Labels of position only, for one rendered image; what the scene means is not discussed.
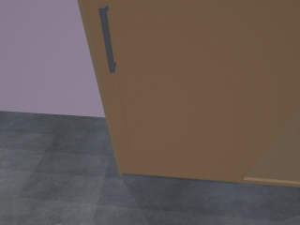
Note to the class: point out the wardrobe door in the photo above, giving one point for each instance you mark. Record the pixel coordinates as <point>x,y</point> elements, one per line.
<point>201,88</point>
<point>281,160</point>

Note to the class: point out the handle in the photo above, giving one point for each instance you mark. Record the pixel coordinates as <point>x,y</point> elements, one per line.
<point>107,37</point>

